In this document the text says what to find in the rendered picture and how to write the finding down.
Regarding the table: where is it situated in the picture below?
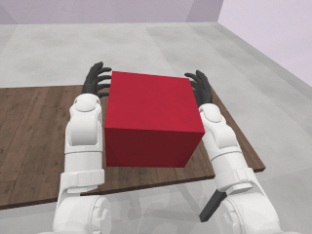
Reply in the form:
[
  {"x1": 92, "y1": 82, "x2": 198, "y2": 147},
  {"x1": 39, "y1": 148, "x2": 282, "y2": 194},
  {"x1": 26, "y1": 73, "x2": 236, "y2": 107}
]
[{"x1": 0, "y1": 80, "x2": 266, "y2": 222}]

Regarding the robot left hand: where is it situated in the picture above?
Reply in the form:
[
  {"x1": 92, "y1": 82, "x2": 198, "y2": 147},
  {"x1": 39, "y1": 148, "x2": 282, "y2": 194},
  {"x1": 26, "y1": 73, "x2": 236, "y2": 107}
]
[{"x1": 81, "y1": 61, "x2": 112, "y2": 98}]

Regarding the robot left forearm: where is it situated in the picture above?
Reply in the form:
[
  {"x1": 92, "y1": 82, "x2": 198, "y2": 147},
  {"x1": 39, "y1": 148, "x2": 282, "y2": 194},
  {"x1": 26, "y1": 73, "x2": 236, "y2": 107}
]
[{"x1": 53, "y1": 94, "x2": 105, "y2": 232}]

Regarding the robot right forearm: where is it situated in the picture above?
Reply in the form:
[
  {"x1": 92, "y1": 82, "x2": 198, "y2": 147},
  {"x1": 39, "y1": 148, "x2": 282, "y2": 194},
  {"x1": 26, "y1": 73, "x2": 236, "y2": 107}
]
[{"x1": 198, "y1": 103, "x2": 281, "y2": 228}]

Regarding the carton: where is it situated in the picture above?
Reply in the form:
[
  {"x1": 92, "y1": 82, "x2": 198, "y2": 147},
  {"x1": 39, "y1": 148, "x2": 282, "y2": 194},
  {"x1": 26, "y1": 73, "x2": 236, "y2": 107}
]
[{"x1": 104, "y1": 70, "x2": 206, "y2": 168}]

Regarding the left robot upper arm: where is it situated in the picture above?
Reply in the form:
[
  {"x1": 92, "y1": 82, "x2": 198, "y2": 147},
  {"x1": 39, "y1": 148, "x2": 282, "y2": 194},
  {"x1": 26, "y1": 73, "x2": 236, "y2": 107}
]
[{"x1": 38, "y1": 195, "x2": 112, "y2": 234}]

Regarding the robot right hand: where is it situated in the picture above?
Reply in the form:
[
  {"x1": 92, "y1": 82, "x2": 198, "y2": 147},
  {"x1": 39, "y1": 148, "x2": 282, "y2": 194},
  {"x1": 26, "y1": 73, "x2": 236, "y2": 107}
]
[{"x1": 184, "y1": 69, "x2": 214, "y2": 108}]

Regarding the right robot upper arm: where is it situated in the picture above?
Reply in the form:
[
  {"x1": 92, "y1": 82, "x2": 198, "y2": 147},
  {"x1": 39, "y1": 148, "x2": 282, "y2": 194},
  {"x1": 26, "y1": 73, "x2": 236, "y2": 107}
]
[{"x1": 219, "y1": 192, "x2": 301, "y2": 234}]

